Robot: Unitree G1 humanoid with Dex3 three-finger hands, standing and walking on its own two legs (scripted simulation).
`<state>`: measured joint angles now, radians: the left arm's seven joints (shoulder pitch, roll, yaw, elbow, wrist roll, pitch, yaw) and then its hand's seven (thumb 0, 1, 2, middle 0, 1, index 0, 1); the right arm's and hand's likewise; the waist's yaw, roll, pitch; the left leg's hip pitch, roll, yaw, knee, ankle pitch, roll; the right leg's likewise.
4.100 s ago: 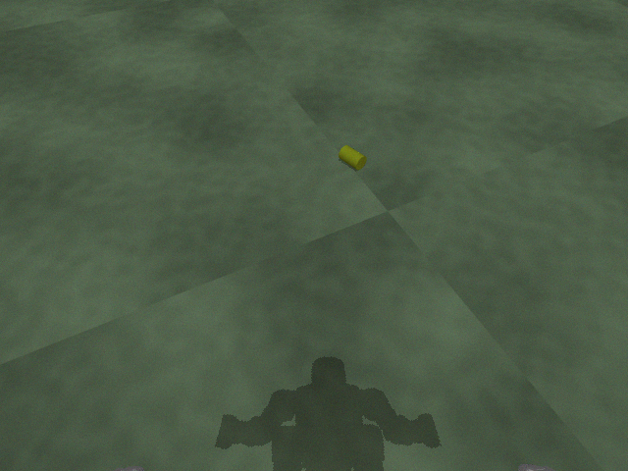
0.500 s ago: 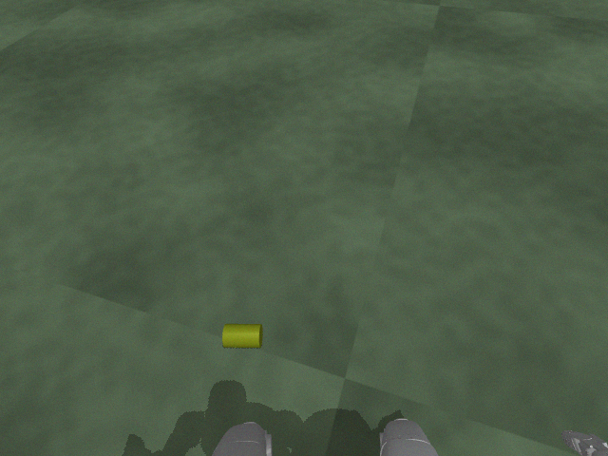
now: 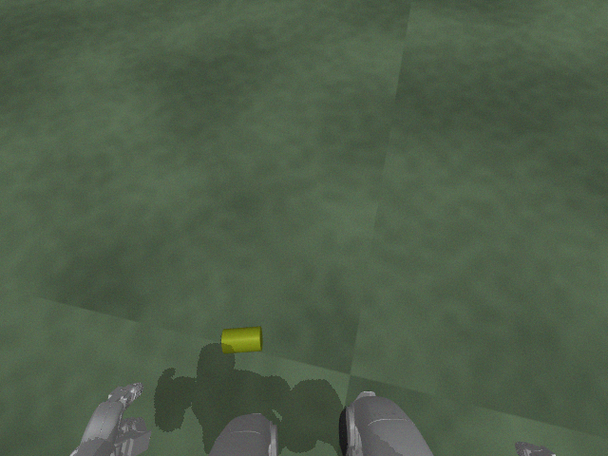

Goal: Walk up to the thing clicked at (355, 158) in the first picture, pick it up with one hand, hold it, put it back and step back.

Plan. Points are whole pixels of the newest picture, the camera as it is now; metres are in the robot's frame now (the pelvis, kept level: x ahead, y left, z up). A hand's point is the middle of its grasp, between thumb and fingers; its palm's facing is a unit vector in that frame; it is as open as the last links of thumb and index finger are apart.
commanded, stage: walk up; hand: left
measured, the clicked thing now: (242, 339) +0.43 +0.22 -0.71
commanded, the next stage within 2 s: none
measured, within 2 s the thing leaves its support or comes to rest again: neither
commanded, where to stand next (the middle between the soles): +0.05 -0.02 m, yaw +1 degrees
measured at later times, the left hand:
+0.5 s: hand out of the picture +0.08 +0.25 -0.13, palm faces -0.04 -0.93 -0.37, open 7.4 cm
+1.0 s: hand out of the picture +0.11 +0.25 -0.13, palm faces -0.03 -0.95 -0.30, open 7.4 cm
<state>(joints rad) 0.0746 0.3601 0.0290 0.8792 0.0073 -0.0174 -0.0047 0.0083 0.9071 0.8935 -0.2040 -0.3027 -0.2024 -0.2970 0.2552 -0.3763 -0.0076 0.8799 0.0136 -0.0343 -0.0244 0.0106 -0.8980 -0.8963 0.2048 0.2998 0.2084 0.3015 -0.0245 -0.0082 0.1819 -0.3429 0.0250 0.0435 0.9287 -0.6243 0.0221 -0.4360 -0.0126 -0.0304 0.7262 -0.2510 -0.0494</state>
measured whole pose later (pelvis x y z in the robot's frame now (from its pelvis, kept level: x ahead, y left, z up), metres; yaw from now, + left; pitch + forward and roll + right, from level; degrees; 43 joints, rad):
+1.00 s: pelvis +0.00 +0.01 +0.03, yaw -2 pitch -2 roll +0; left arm 0.05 0.36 0.04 1.09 0.01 0.03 -0.04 0.01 0.91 0.89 -0.20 -0.30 -0.20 -0.30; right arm 0.15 -0.37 0.00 1.12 -0.02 -0.04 -0.01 0.01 -0.90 -0.90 0.20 0.30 0.21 0.30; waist -0.01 -0.03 0.06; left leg -0.18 0.05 0.06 0.43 -0.22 -0.03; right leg -0.25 -0.03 0.01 0.44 -0.16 0.01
